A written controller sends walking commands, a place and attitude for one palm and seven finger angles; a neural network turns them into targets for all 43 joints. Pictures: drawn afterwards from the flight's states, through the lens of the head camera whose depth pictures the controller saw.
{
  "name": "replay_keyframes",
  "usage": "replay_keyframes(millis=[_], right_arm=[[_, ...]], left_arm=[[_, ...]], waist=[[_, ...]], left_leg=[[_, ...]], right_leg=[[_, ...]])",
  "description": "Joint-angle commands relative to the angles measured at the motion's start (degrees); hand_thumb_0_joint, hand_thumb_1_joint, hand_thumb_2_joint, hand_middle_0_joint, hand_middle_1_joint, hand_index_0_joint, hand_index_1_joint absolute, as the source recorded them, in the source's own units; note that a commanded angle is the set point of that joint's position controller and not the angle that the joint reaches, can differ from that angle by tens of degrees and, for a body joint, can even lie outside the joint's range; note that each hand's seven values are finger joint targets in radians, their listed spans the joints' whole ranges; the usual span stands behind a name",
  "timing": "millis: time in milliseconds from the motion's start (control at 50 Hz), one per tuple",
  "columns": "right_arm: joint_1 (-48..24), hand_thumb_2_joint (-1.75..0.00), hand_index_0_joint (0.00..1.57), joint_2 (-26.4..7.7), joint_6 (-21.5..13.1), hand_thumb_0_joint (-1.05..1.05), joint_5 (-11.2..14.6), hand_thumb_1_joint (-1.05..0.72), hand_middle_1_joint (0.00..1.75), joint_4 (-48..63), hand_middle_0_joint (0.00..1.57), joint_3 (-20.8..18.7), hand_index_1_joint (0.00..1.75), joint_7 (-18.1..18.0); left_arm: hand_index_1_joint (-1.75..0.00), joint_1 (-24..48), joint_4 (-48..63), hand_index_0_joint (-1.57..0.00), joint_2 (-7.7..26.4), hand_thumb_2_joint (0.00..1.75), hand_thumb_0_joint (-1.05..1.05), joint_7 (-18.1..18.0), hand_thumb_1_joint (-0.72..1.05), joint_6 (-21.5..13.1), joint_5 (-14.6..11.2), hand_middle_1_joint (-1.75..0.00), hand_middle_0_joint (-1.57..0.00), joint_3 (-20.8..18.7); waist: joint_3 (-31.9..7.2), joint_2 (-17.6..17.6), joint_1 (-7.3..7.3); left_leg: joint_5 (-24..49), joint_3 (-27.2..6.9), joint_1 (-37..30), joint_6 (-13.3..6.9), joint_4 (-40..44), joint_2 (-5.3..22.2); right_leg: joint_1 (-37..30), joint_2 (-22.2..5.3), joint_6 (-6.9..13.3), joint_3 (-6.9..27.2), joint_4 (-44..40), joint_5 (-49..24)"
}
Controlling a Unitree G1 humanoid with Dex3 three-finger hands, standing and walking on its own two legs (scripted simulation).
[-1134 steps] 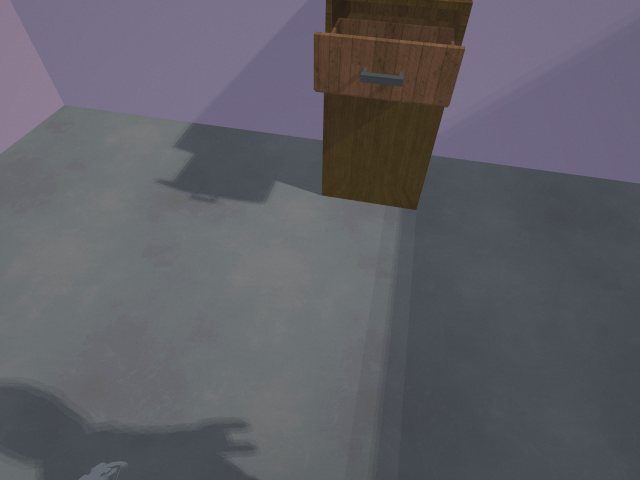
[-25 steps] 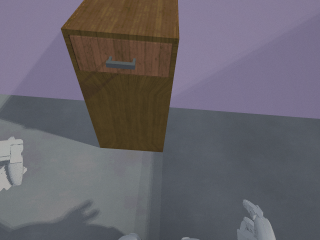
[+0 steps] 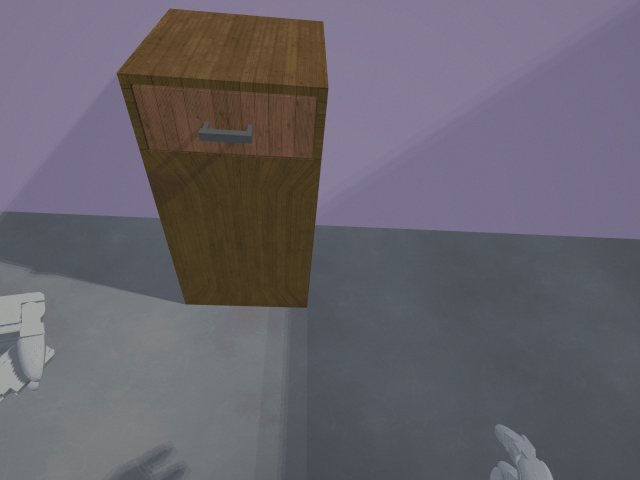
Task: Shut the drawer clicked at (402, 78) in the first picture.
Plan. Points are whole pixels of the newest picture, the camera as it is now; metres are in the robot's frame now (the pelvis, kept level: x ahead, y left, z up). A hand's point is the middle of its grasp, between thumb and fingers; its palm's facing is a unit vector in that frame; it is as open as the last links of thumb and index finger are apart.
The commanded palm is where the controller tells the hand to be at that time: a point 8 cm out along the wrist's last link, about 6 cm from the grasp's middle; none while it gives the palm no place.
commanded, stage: stop stepping back and stand still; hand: left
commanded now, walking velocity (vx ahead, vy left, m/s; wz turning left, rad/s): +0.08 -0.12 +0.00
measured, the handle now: (227, 131) +0.83 +0.25 -0.01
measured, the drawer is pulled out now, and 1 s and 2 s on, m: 0.00 0.00 0.00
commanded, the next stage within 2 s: let the arm hang, fingers relaxed in 0.52 s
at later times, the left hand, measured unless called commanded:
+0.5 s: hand (9, 403) +0.14 +0.25 +0.17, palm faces +0.41 -0.83 -0.37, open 3.3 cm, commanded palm +0.08 +0.29 +0.18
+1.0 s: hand out of the picture -0.07 +0.19 -0.17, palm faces +0.06 -0.97 -0.23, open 3.5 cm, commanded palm none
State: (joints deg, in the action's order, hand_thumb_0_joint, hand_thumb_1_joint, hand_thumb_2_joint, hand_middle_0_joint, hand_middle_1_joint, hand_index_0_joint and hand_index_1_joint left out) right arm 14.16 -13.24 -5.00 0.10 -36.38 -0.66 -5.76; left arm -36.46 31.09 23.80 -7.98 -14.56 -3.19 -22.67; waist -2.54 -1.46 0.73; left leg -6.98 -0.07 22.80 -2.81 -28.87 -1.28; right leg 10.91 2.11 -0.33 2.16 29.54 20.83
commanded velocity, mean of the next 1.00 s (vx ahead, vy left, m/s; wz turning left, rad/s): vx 0.05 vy -0.02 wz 0.00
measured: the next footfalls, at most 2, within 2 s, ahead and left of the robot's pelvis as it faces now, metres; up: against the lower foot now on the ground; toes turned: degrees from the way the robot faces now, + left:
left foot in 0.32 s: +0.04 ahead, +0.10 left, +0.00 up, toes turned +1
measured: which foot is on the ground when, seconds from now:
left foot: down 0.00-0.20, up 0.22-0.30, down 0.32-1.00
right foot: down 0.00-1.00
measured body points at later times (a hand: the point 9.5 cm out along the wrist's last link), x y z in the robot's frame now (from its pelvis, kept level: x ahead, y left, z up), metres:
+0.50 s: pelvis -0.05 +0.01 +0.01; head -0.08 +0.03 +0.46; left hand +0.11 +0.30 +0.19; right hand +0.09 -0.21 -0.07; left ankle +0.02 +0.09 -0.73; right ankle -0.06 -0.09 -0.71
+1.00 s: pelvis -0.06 -0.01 +0.00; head -0.04 +0.01 +0.45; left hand -0.07 +0.24 -0.16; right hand -0.03 -0.25 -0.14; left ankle +0.00 +0.10 -0.73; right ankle -0.04 -0.09 -0.73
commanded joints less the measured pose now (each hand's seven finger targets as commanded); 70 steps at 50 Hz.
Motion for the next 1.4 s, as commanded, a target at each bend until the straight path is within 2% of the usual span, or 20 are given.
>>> replay_keyframes(millis=[0, 80, 120, 160, 220, 280, 320, 340, 360, 400, 480, 540, 580, 600, 640, 680, 800, 900, 1060, 1380], right_arm=[[-7.7, -0.9, 0.2, -6.2, -6.0, 0.0, -0.4, -0.9, 0.3, 10.7, 0.2, -1.0, 0.3, -0.7], [-7.0, -0.9, 0.2, -5.7, -6.1, 0.0, -0.8, -0.9, 0.3, 10.9, 0.2, -1.0, 0.3, 0.3], [-6.7, -0.9, 0.2, -5.1, -5.2, 0.0, -1.4, -0.9, 0.3, 10.4, 0.2, -1.0, 0.3, 0.7], [-6.7, -0.9, 0.2, -5.3, -4.4, 0.0, -1.3, -0.9, 0.3, 9.2, 0.2, -1.8, 0.3, 0.4], [-5.9, -0.9, 0.2, -4.8, -2.9, 0.0, -0.9, -0.9, 0.3, 7.8, 0.2, -1.2, 0.3, 0.2], [-7.0, -0.9, 0.2, -5.6, -3.9, 0.0, -0.6, -0.9, 0.3, 7.5, 0.2, -0.3, 0.3, -0.6], [-7.4, -0.9, 0.2, -6.1, -5.1, 0.0, -0.5, -0.9, 0.3, 8.4, 0.2, 0.2, 0.3, -0.8], [-7.1, -0.9, 0.2, -5.2, -5.4, 0.0, -0.9, -0.9, 0.3, 8.4, 0.2, 0.6, 0.3, -0.6], [-7.1, -0.9, 0.2, -4.1, -5.7, 0.0, -1.4, -0.9, 0.3, 8.8, 0.2, 0.6, 0.3, -0.2], [-7.3, -0.9, 0.2, -3.9, -6.7, 0.0, -1.2, -0.9, 0.3, 9.2, 0.2, 0.4, 0.3, 0.9], [-7.1, -0.9, 0.2, -4.8, -5.2, 0.0, -1.3, -0.9, 0.3, 10.1, 0.2, 0.0, 0.3, 1.5], [-6.6, -0.9, 0.2, -4.6, -3.4, 0.0, -1.6, -0.9, 0.3, 9.7, 0.2, -0.8, 0.3, 1.3], [-5.6, -0.9, 0.2, -4.1, -3.2, 0.0, -0.8, -0.9, 0.3, 8.4, 0.2, -1.0, 0.3, 1.0], [-6.5, -0.9, 0.2, -10.6, -7.4, 0.0, -0.3, -0.9, 0.3, -4.2, 0.2, -4.1, 0.3, 6.8], [0.9, -0.9, 0.2, -8.2, 0.4, 0.0, -0.2, -0.9, 0.3, -5.0, 0.2, -3.7, 0.3, 6.7], [-2.1, -0.9, 0.2, -7.9, 2.0, 0.0, -1.4, -0.9, 0.3, -3.5, 0.2, -1.9, 0.3, 5.7], [-3.6, -0.9, 0.2, -6.6, 4.3, 0.0, -2.1, -0.9, 0.3, -9.9, 0.2, -1.0, 0.3, 5.2], [0.2, -0.9, 0.2, -4.2, 4.9, 0.0, -1.7, -0.9, 0.3, -16.2, 0.2, -0.4, 0.3, 4.5], [5.0, -0.9, 0.2, -3.1, 5.5, 0.0, -0.9, -0.9, 0.3, -23.5, 0.2, -0.6, 0.3, 3.9], [6.2, -0.9, 0.2, 0.6, 5.5, 0.0, -1.3, -0.9, 0.3, -27.6, 0.2, -0.3, 0.3, 3.8]], left_arm=[[-1.6, 5.9, 15.8, -1.4, 6.9, 0.9, 0.0, -1.3, 0.9, -2.5, 1.4, -1.6, -1.4, -3.2], [-1.6, -1.1, 16.1, -1.4, 7.2, 0.9, 0.0, -1.2, 0.9, -0.4, 1.4, -1.6, -1.4, -3.5], [-1.6, -2.4, 15.7, -1.4, 7.8, 0.9, 0.0, -1.0, 0.9, -0.1, 0.7, -1.6, -1.4, -4.6], [-1.6, -1.3, 14.0, -1.4, 8.2, 0.9, 0.0, -1.3, 0.9, 0.5, -0.1, -1.6, -1.4, -6.0], [-1.6, 5.1, 11.5, -1.4, 6.2, 0.9, 0.0, -1.8, 0.9, 1.8, 0.1, -1.6, -1.4, -3.8], [-1.6, 11.0, 9.1, -1.4, 5.5, 0.9, 0.0, -2.1, 0.9, 1.5, 1.3, -1.6, -1.4, -2.0], [-1.6, 12.0, 12.2, -1.4, 6.1, 0.9, 0.0, -1.9, 0.9, 0.5, 1.6, -1.6, -1.4, -2.3], [-1.6, 11.7, 12.8, -1.4, 6.0, 0.9, 0.0, -1.9, 0.9, 0.4, 2.3, -1.6, -1.4, -2.8], [-1.6, 11.6, 13.3, -1.4, 6.7, 0.9, 0.0, -1.9, 0.9, 0.6, 2.7, -1.6, -1.4, -2.9], [-1.6, 8.6, 15.5, -1.4, 7.1, 0.9, 0.0, -1.8, 0.9, 0.3, 2.5, -1.6, -1.4, -3.0], [-1.6, 0.4, 14.6, -1.4, 5.8, 0.9, 0.0, -1.5, 0.9, 0.7, 2.6, -1.6, -1.4, -2.5], [-1.6, 1.6, 11.5, -1.4, 8.1, 0.9, 0.0, -1.3, 0.9, 0.2, 1.2, -1.6, -1.4, -5.4], [-1.6, 3.0, 11.6, -1.4, 7.7, 0.9, 0.0, -1.7, 0.9, 0.6, 0.7, -1.6, -1.4, -5.8], [-1.6, 13.8, -34.3, -1.4, -1.0, 0.9, 0.0, 5.6, 0.9, 7.9, 4.3, -1.6, -1.4, 17.0], [-1.51, 12.3, -37.2, -1.32, -5.0, 0.9, 0.0, 7.2, 0.9, 14.8, 5.6, -1.51, -1.32, 15.9], [-1.43, 14.2, -42.7, -1.24, -6.1, 0.9, 0.0, 7.5, 0.9, 15.4, 5.5, -1.43, -1.24, 17.2], [-1.17, 20.6, -67.4, -1.0, -3.1, 0.9, 0.0, 7.3, 0.9, 15.1, 4.8, -1.17, -1.0, 18.6], [-0.95, 17.6, -82.1, -0.8, -4.7, 0.9, 0.0, 7.0, 0.9, 14.1, 3.9, -0.95, -0.8, 20.0], [-0.6, 16.2, -92.5, -0.48, -6.0, 0.9, 0.0, 6.7, 0.9, 13.8, 3.6, -0.6, -0.48, 21.3], [-0.3, 15.9, -95.7, -0.2, -8.7, 0.9, 0.0, 5.8, 0.9, 13.8, 3.6, -0.3, -0.2, 21.1]], waist=[[-2.0, 14.3, -0.76], [-4.6, 10.6, -0.48], [-4.9, 6.3, -0.07], [-2.9, -4.3, -0.25], [2.8, -5.9, 1.28], [7.5, 3.3, 1.42], [6.4, 19.0, 1.01], [5.9, 22.1, 0.76], [6.3, 16.4, 0.26], [2.5, 8.5, -0.97], [0.8, 13.5, -0.39], [0.2, -1.4, 0.34], [0.1, -6.1, 0.37], [0.6, -1.7, 3.85], [-0.3, -0.2, 1.97], [2.6, -6.5, -0.3], [5.9, 1.6, -0.77], [1.4, 11.7, -0.95], [4.9, 2.0, -0.12], [8.7, 2.1, -0.37]], left_leg=[[-33.1, -20.3, -3.5, 0.5, 26.6, 13.1], [-21.2, -7.7, -7.2, 4.2, 19.3, 6.7], [-11.5, -1.9, -12.4, 4.1, 7.6, 3.4], [-9.4, -1.2, -16.5, 3.9, -9.3, 1.4], [-11.3, -1.9, -10.1, 2.9, -16.8, 2.8], [-16.1, -2.9, -10.2, 0.7, -0.9, 4.7], [-35.7, -20.4, -7.4, -1.5, 18.5, 13.2], [-44.5, -28.9, -2.2, -1.8, 26.8, 17.2], [-40.6, -29.7, -0.5, -1.7, 27.8, 17.5], [-28.1, -21.4, -3.7, -2.9, 23.5, 15.5], [-24.5, -7.6, 1.9, 2.1, 18.0, 8.1], [-12.5, -1.7, -6.1, 3.4, -2.2, 2.9], [-9.4, -1.2, -7.3, 2.7, -11.2, 2.8], [-3.9, -1.5, -6.4, 2.3, -15.7, 6.7], [3.1, -7.6, -6.5, 0.5, -7.7, 7.8], [-0.6, -11.6, 0.9, -2.1, -2.7, 8.6], [-4.0, -8.6, -1.6, -0.2, 2.5, 4.5], [-4.6, -8.1, -6.7, 0.2, 7.0, 5.9], [-3.4, -6.2, -11.2, 0.2, 7.4, 6.1], [-2.1, -4.3, -9.9, 0.7, 7.2, 5.5]], right_leg=[[0.8, 1.5, 0.5, -1.2, 4.6, 4.3], [-3.2, 1.0, 1.8, -3.9, -8.1, 2.6], [3.0, -3.9, 3.9, -0.5, -14.5, 3.3], [17.6, -11.3, 8.4, 8.5, -20.4, 16.6], [21.9, -15.4, 10.1, 10.3, -18.1, 20.0], [20.1, -9.4, 6.0, 4.5, -8.3, 16.2], [17.4, -0.9, 1.3, -2.6, 7.8, 11.4], [13.3, 1.2, 0.8, -3.3, 19.0, 8.7], [12.3, 0.0, 1.3, -1.2, 22.9, 7.1], [7.8, -1.8, 1.1, -1.7, 15.0, 5.9], [-6.6, -0.6, 2.1, -5.7, -5.2, 1.5], [6.4, -11.5, 6.6, 7.8, -17.2, 9.9], [11.5, -16.2, 8.9, 12.4, -19.1, 12.1], [15.1, -17.5, 7.9, 1.5, -5.5, -5.3], [15.1, -9.0, 4.5, -2.8, 3.5, -5.8], [10.2, -6.3, 2.7, -1.6, 2.1, -2.6], [6.5, -9.0, 5.3, 2.5, -6.6, 0.4], [1.3, -7.8, 4.7, 1.3, -8.6, -3.7], [3.6, -8.5, 5.0, 0.6, -13.3, -3.1], [4.4, -8.9, 4.9, 0.9, -14.3, -0.6]])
